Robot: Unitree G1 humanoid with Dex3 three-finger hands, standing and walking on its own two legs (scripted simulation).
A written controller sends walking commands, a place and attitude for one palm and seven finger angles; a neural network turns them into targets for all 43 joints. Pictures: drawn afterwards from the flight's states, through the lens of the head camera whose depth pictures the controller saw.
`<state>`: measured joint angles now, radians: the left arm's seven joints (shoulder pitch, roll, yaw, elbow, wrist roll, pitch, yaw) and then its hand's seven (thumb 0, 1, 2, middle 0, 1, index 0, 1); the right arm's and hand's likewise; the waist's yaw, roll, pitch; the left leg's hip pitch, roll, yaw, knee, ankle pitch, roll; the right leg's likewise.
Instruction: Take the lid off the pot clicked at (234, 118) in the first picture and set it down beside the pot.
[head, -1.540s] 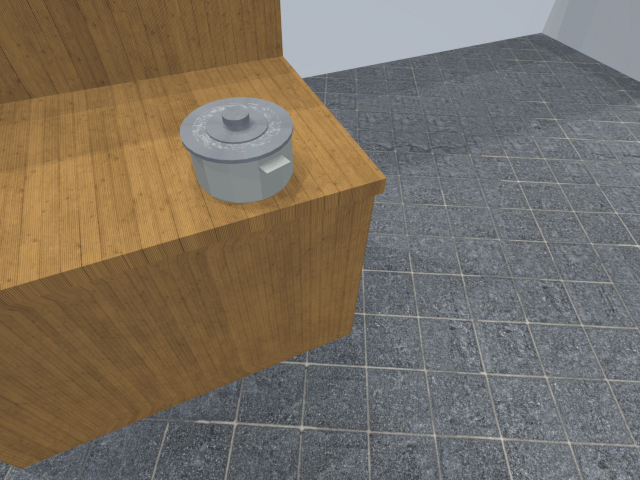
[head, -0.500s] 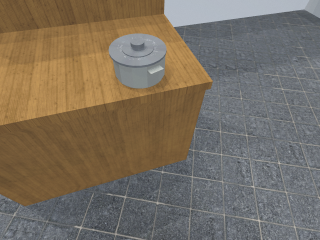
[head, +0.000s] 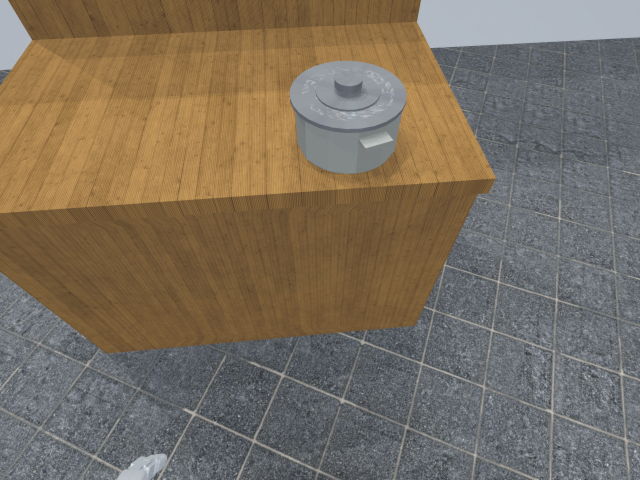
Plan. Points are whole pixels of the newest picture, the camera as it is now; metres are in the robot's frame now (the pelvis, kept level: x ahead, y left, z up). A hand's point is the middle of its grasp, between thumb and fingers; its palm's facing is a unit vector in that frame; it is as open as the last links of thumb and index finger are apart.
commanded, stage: take the last steps up to it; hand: left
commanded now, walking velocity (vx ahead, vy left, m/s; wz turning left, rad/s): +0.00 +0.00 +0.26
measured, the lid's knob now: (348, 81) +0.71 -0.03 +0.09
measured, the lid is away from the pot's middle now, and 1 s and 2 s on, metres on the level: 0.00 0.00 0.00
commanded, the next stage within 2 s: come to a stop and stand still in 0.80 s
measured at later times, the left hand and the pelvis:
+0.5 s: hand out of the picture -0.03 +0.12 -0.18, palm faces +0.11 -0.99 -0.13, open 7.4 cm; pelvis +0.08 -0.03 -0.01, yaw +0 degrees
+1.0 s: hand (304, 357) +0.32 +0.04 -0.17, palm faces -0.03 -0.97 -0.24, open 7.4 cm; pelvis +0.22 -0.15 -0.01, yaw -2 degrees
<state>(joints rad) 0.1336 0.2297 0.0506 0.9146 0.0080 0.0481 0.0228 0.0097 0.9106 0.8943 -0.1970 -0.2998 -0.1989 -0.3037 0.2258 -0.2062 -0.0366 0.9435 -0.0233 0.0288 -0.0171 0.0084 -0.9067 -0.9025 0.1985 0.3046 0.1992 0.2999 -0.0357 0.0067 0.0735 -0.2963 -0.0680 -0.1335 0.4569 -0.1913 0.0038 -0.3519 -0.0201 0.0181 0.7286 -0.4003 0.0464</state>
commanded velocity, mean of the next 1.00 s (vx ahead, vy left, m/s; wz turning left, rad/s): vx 0.15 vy -0.08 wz -0.04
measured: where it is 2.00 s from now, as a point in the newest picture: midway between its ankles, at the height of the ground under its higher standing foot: (354, 473)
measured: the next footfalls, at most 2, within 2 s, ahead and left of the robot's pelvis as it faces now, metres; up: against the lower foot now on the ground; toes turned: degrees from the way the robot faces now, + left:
right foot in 0.04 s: +0.03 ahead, -0.12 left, +0.00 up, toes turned +1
left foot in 0.46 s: +0.10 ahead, +0.08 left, +0.00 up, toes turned +6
